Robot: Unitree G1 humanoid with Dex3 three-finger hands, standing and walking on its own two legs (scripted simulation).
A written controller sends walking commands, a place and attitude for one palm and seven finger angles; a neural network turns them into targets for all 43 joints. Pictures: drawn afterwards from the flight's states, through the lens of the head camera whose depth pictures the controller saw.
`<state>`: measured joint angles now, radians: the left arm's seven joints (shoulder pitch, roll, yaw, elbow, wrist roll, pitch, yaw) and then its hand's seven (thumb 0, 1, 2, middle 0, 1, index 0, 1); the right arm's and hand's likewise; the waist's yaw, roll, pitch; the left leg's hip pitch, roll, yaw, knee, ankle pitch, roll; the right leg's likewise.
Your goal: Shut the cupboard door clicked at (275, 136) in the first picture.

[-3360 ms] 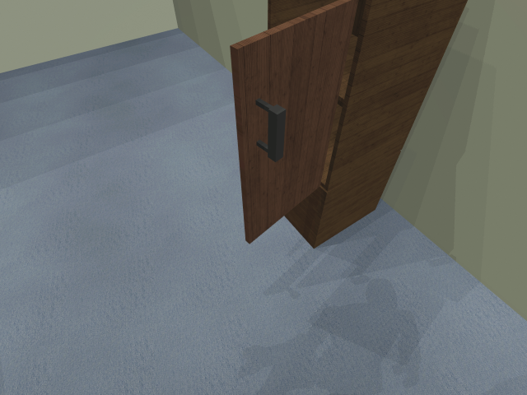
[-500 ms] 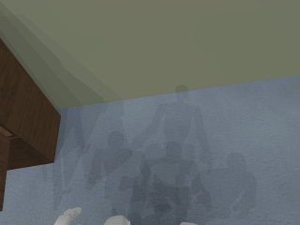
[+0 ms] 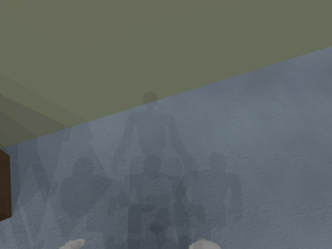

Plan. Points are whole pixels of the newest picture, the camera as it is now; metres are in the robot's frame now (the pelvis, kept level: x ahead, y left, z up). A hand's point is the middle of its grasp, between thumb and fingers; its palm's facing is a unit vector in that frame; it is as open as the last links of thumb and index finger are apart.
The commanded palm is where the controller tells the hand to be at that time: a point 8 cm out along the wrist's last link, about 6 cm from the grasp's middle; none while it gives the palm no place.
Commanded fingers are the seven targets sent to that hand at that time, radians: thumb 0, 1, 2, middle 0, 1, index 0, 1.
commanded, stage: walk around to get in front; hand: left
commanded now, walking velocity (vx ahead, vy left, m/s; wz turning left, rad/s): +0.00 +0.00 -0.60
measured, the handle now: out of the picture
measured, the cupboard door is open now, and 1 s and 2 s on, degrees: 100 100 100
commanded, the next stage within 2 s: walk to a spot facing it in 1.94 s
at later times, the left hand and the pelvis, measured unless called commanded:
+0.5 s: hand (111, 233) +0.17 +0.16 -0.18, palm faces -0.27 -0.94 -0.18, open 7.4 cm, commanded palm none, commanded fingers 0.00 0.90 0.90 -0.20 -0.30 -0.20 -0.30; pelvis +0.02 +0.00 -0.01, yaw -18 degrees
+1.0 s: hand (146, 208) +0.24 +0.07 -0.18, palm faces -0.55 -0.82 -0.18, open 7.4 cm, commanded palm none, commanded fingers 0.00 0.90 0.90 -0.20 -0.30 -0.20 -0.30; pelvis +0.11 -0.07 +0.00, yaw -35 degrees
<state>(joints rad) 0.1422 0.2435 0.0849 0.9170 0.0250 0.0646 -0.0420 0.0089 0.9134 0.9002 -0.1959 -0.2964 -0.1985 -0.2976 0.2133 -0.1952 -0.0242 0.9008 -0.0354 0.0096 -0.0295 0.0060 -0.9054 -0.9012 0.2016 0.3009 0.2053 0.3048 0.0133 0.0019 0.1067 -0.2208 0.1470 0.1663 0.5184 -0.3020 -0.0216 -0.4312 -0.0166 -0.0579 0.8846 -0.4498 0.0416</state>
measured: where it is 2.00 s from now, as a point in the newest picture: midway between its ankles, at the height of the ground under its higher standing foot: (228, 212)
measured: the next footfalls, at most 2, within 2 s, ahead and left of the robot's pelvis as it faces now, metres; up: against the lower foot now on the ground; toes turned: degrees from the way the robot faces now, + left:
right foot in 0.10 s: +0.04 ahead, -0.15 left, +0.00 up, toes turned -8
left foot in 0.40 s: +0.10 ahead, +0.10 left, +0.00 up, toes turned -11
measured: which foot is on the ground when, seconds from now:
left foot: down 0.00-0.10, up 0.12-0.38, down 0.40-0.74, up 0.76-1.00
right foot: up 0.00-0.08, down 0.10-0.40, up 0.42-0.72, down 0.74-1.00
